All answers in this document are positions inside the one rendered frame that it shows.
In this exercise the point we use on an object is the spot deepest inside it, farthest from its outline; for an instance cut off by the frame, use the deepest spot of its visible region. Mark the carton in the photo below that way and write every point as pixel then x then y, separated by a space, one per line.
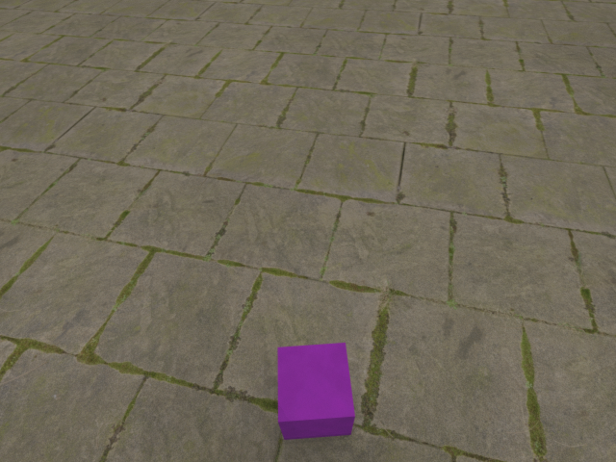
pixel 314 391

